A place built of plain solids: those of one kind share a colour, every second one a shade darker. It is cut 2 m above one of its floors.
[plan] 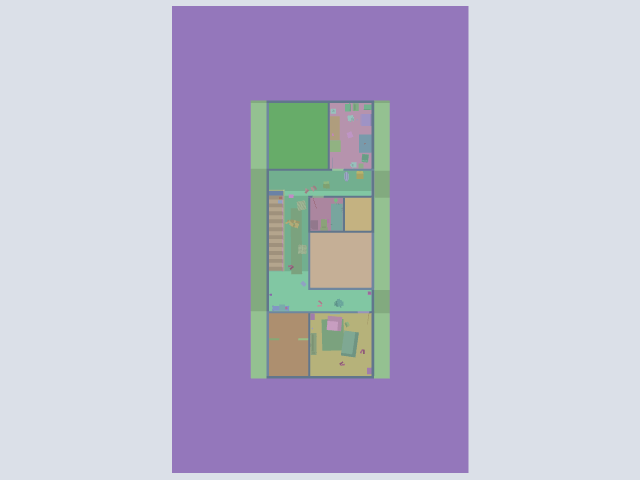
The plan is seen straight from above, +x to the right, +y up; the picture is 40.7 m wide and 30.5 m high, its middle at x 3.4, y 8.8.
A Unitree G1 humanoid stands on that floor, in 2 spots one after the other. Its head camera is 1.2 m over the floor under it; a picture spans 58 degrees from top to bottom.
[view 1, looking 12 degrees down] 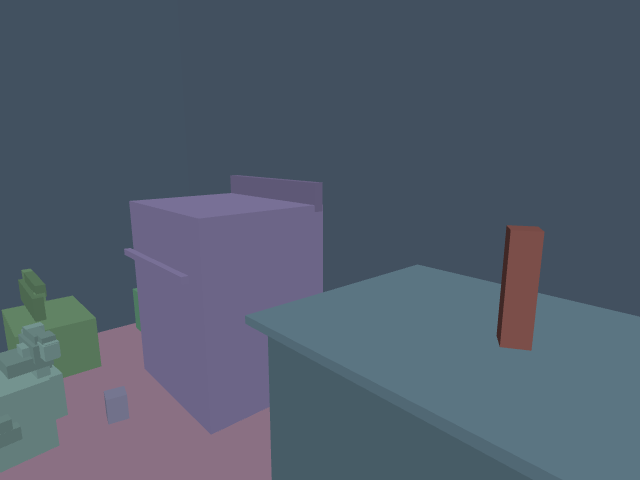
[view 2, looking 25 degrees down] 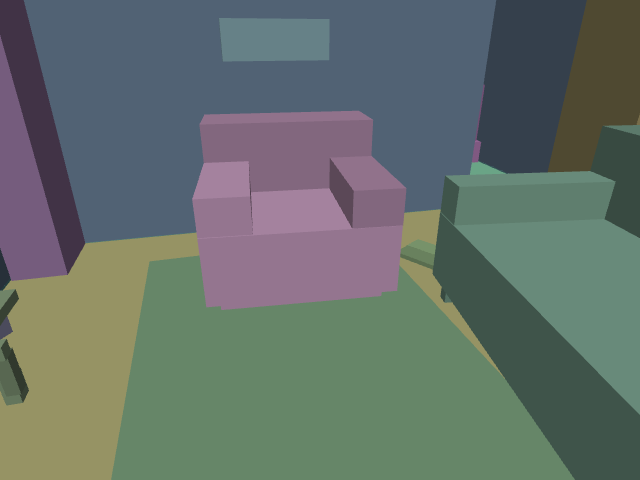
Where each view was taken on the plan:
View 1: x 5.28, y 14.53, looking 48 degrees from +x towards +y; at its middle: range_flat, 2.10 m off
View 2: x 3.92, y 1.32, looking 76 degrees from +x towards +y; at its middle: armchair_club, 1.95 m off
